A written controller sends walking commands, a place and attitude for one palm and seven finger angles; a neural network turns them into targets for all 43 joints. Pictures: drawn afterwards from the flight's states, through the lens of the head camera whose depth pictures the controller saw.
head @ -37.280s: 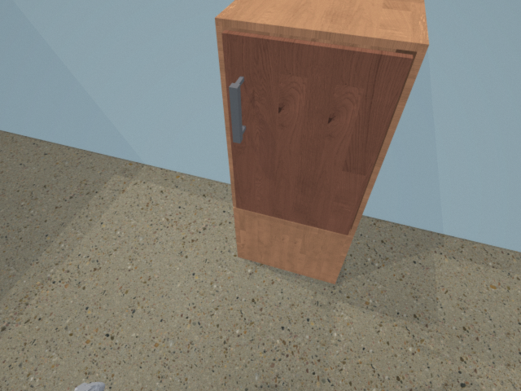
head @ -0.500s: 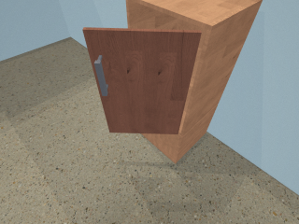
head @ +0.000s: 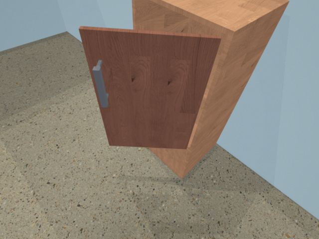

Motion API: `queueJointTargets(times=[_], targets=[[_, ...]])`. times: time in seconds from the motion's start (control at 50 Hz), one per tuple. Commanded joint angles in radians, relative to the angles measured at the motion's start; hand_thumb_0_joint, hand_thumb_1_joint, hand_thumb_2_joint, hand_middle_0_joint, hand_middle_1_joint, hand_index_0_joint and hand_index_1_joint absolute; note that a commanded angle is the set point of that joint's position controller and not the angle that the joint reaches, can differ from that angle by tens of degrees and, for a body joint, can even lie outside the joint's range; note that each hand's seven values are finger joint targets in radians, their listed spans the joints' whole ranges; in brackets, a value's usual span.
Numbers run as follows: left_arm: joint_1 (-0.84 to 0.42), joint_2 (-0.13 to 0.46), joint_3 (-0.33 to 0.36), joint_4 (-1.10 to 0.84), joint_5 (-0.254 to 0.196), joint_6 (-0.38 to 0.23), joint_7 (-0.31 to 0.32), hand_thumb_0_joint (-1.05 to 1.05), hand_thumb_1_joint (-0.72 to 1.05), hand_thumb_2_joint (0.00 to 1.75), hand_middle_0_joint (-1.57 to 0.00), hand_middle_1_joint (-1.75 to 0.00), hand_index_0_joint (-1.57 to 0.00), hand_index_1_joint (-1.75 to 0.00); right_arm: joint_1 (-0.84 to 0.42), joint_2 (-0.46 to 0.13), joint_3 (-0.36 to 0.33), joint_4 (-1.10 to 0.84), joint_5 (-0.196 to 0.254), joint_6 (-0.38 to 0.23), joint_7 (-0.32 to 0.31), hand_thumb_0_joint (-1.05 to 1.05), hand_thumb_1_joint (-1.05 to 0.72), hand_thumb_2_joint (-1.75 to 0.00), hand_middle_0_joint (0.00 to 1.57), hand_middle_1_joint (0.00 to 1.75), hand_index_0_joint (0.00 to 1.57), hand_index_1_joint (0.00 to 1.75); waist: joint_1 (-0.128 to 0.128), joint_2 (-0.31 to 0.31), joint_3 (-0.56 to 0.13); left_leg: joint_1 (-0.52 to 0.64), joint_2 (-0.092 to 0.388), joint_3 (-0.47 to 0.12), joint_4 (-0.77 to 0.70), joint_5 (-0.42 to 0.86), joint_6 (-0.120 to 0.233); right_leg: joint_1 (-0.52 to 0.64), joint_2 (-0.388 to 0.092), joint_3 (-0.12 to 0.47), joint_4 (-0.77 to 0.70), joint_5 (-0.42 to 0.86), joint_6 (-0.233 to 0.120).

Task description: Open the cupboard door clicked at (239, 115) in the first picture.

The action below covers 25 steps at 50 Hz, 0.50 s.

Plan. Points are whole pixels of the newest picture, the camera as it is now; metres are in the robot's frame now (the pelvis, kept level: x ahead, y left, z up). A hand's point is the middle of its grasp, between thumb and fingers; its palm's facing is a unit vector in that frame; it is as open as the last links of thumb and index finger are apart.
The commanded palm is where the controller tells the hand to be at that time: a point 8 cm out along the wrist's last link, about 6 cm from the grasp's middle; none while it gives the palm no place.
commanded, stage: come to a stop and stand still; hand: left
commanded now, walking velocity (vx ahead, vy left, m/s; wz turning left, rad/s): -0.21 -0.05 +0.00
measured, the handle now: (102, 84) +0.55 +0.23 +0.05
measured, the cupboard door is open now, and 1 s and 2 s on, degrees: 44 44 44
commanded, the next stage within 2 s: look again from close up in 0.86 s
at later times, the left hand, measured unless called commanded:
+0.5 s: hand out of the picture +0.09 +0.16 -0.17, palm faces +0.03 -0.98 -0.20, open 7.3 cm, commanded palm none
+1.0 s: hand out of the picture -0.02 +0.17 -0.15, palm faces +0.01 -0.97 -0.24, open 7.4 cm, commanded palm none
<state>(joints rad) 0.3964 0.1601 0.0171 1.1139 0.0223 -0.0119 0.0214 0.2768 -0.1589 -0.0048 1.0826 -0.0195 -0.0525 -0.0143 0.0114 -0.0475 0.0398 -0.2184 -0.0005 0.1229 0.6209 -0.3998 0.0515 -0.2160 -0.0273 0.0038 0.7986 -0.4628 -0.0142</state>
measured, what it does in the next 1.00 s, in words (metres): steps on the spot: right foot, then left foot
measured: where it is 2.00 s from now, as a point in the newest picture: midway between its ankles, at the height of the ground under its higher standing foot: outside the picture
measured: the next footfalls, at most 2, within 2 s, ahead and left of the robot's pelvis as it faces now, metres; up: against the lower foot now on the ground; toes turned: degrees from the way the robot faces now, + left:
right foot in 0.22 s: +0.05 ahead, -0.13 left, +0.00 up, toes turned -2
left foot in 0.52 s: +0.06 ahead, +0.08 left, +0.00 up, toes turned +2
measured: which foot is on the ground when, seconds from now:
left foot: down 0.00-0.26, up 0.28-0.50, down 0.52-1.00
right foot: up 0.00-0.20, down 0.22-1.00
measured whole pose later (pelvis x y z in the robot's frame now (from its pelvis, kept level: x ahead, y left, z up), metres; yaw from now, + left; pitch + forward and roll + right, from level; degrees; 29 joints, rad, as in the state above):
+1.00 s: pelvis +0.02 +0.00 +0.01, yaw +0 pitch +0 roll +1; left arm 0.34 0.13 -0.02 1.12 0.01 -0.01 0.03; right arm 0.31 -0.17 0.01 1.05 -0.01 -0.02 -0.02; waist 0.00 0.07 0.04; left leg -0.19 -0.01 0.09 0.52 -0.33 0.03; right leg -0.24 -0.03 -0.03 0.56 -0.31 0.00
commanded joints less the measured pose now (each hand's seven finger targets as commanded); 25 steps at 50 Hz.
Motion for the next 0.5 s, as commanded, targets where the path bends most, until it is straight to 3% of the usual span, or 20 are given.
queueJointTargets(times=[0.0, 0.04, 0.06, 0.08, 0.16, 0.18, 0.2, 0.22, 0.24, 0.26, 0.28, 0.3, 0.34, 0.4, 0.42, 0.46, 0.48], targets=[[-0.140, 0.060, 0.018, -0.109, -0.004, -0.024, 0.014, 0.00, 0.90, 0.90, -0.20, -0.30, -0.20, -0.30, 0.202, -0.108, -0.013, 0.017, -0.005, -0.008, -0.033, 0.00, -0.90, -0.90, 0.20, 0.30, 0.20, 0.30, -0.054, 0.101, 0.059, 0.216, 0.362, -0.300, -0.230, 1.082, 0.202, -0.382, -0.052, 0.002, 0.284, -0.087, -0.016], [-0.091, 0.019, 0.013, -0.092, -0.009, 0.001, 0.011, 0.00, 0.90, 0.90, -0.20, -0.30, -0.20, -0.30, 0.098, -0.106, -0.009, -0.016, -0.002, -0.006, -0.036, 0.00, -0.90, -0.90, 0.20, 0.30, 0.20, 0.30, -0.003, 0.161, 0.044, 0.096, 0.285, -0.178, -0.258, 1.024, 0.144, -0.235, -0.060, -0.019, 0.129, 0.022, 0.005], [-0.074, 0.023, 0.013, -0.087, -0.007, 0.008, 0.011, 0.00, 0.90, 0.90, -0.20, -0.30, -0.20, -0.30, 0.071, -0.111, -0.012, -0.024, 0.000, -0.005, -0.036, 0.00, -0.90, -0.90, 0.20, 0.30, 0.20, 0.30, 0.005, 0.166, 0.037, 0.063, 0.255, -0.142, -0.263, 0.989, 0.124, -0.175, -0.048, -0.040, 0.055, 0.086, 0.008], [-0.072, 0.032, 0.014, -0.087, -0.007, 0.013, 0.011, 0.00, 0.90, 0.90, -0.20, -0.30, -0.20, -0.30, 0.054, -0.125, -0.016, -0.030, 0.002, -0.003, -0.037, 0.00, -0.90, -0.90, 0.20, 0.30, 0.20, 0.30, 0.008, 0.180, 0.030, 0.057, 0.246, -0.131, -0.260, 0.952, 0.116, -0.141, -0.039, -0.057, -0.007, 0.133, 0.009], [-0.042, 0.055, 0.026, -0.098, -0.001, 0.012, 0.013, 0.00, 0.90, 0.90, -0.20, -0.30, -0.20, -0.30, 0.040, -0.123, -0.041, -0.037, 0.003, 0.017, -0.034, 0.00, -0.90, -0.90, 0.20, 0.30, 0.20, 0.30, 0.029, 0.137, -0.013, 0.054, 0.231, -0.119, -0.173, 0.776, 0.068, -0.024, -0.030, -0.082, -0.223, 0.330, 0.008], [-0.026, 0.086, 0.032, -0.100, 0.002, 0.005, 0.014, 0.00, 0.90, 0.90, -0.20, -0.30, -0.20, -0.30, 0.045, -0.112, -0.043, -0.041, 0.005, 0.023, -0.032, 0.00, -0.90, -0.90, 0.20, 0.30, 0.20, 0.30, 0.036, 0.090, -0.031, 0.029, 0.202, -0.105, -0.122, 0.648, 0.035, 0.027, -0.056, -0.057, -0.271, 0.492, 0.005], [-0.018, 0.127, 0.037, -0.107, 0.005, -0.003, 0.017, 0.00, 0.90, 0.90, -0.20, -0.30, -0.20, -0.30, 0.063, -0.086, -0.045, -0.046, 0.008, 0.027, -0.029, 0.00, -0.90, -0.90, 0.20, 0.30, 0.20, 0.30, 0.030, 0.008, -0.054, -0.035, 0.129, -0.083, -0.058, 0.457, -0.002, 0.090, -0.124, 0.046, -0.262, 0.764, -0.028], [-0.019, 0.160, 0.042, -0.113, 0.003, -0.006, 0.019, 0.00, 0.90, 0.90, -0.20, -0.30, -0.20, -0.30, 0.095, -0.064, -0.050, -0.049, 0.013, 0.035, -0.024, 0.00, -0.90, -0.90, 0.20, 0.30, 0.20, 0.30, 0.015, -0.066, -0.070, -0.095, 0.051, -0.054, 0.021, 0.194, -0.033, 0.110, -0.244, 0.148, -0.253, 0.968, -0.099], [-0.014, 0.187, 0.045, -0.113, -0.001, -0.011, 0.022, 0.00, 0.90, 0.90, -0.20, -0.30, -0.20, -0.30, 0.109, -0.026, -0.046, -0.046, 0.019, 0.048, -0.023, 0.00, -0.90, -0.90, 0.20, 0.30, 0.20, 0.30, 0.015, -0.196, -0.133, -0.102, 0.011, -0.029, 0.144, -0.098, -0.054, 0.128, -0.335, 0.219, -0.332, 1.030, -0.177], [-0.025, 0.182, 0.044, -0.120, 0.001, -0.011, 0.025, 0.00, 0.90, 0.90, -0.20, -0.30, -0.20, -0.30, 0.076, -0.019, -0.043, -0.054, 0.017, 0.055, -0.023, 0.00, -0.90, -0.90, 0.20, 0.30, 0.20, 0.30, 0.033, -0.223, -0.151, -0.117, 0.014, -0.071, 0.256, -0.219, -0.054, 0.110, -0.354, 0.248, -0.367, 1.011, -0.222], [-0.059, 0.170, 0.041, -0.131, 0.006, -0.010, 0.028, 0.00, 0.90, 0.90, -0.20, -0.30, -0.20, -0.30, 0.049, -0.020, -0.042, -0.058, 0.016, 0.057, -0.021, 0.00, -0.90, -0.90, 0.20, 0.30, 0.20, 0.30, 0.030, -0.202, -0.130, -0.142, 0.022, -0.101, 0.321, -0.220, -0.053, 0.082, -0.342, 0.241, -0.380, 0.948, -0.237], [-0.099, 0.159, 0.042, -0.145, 0.008, -0.004, 0.033, 0.00, 0.90, 0.90, -0.20, -0.30, -0.20, -0.30, 0.041, -0.015, -0.042, -0.055, 0.016, 0.060, -0.020, 0.00, -0.90, -0.90, 0.20, 0.30, 0.20, 0.30, 0.018, -0.143, -0.118, -0.147, 0.026, -0.110, 0.327, -0.195, -0.055, 0.069, -0.320, 0.212, -0.382, 0.895, -0.235], [-0.135, 0.180, 0.051, -0.172, 0.013, 0.002, 0.033, 0.00, 0.90, 0.90, -0.20, -0.30, -0.20, -0.30, 0.041, -0.014, -0.040, -0.058, 0.015, 0.065, -0.011, 0.00, -0.90, -0.90, 0.20, 0.30, 0.20, 0.30, 0.009, -0.120, -0.112, -0.137, 0.021, -0.093, 0.281, -0.162, -0.064, 0.028, -0.297, 0.174, -0.396, 0.771, -0.211], [-0.149, 0.192, 0.060, -0.181, 0.014, 0.010, 0.030, 0.00, 0.90, 0.90, -0.20, -0.30, -0.20, -0.30, 0.049, -0.009, -0.038, -0.064, 0.011, 0.065, -0.005, 0.00, -0.90, -0.90, 0.20, 0.30, 0.20, 0.30, 0.008, -0.091, -0.110, -0.086, 0.006, -0.060, 0.120, -0.085, -0.073, -0.012, -0.269, 0.175, -0.413, 0.592, -0.192], [-0.161, 0.199, 0.060, -0.186, 0.011, 0.012, 0.029, 0.00, 0.90, 0.90, -0.20, -0.30, -0.20, -0.30, 0.073, -0.011, -0.036, -0.064, 0.010, 0.064, -0.004, 0.00, -0.90, -0.90, 0.20, 0.30, 0.20, 0.30, -0.007, -0.101, -0.108, -0.046, 0.004, -0.048, 0.052, -0.033, -0.071, -0.045, -0.261, 0.165, -0.413, 0.508, -0.172], [-0.193, 0.184, 0.056, -0.192, 0.000, 0.020, 0.023, 0.00, 0.90, 0.90, -0.20, -0.30, -0.20, -0.30, 0.129, -0.014, -0.032, -0.046, 0.009, 0.058, -0.002, 0.00, -0.90, -0.90, 0.20, 0.30, 0.20, 0.30, -0.034, -0.091, -0.091, 0.096, 0.001, -0.030, -0.147, 0.101, -0.064, -0.149, -0.199, 0.113, -0.403, 0.275, -0.104], [-0.202, 0.151, 0.048, -0.200, -0.004, 0.026, 0.020, 0.00, 0.90, 0.90, -0.20, -0.30, -0.20, -0.30, 0.140, -0.037, -0.033, -0.043, 0.005, 0.053, -0.003, 0.00, -0.90, -0.90, 0.20, 0.30, 0.20, 0.30, -0.037, -0.007, -0.056, 0.122, 0.041, -0.075, -0.229, 0.100, -0.049, -0.199, -0.145, 0.079, -0.374, 0.134, -0.064]])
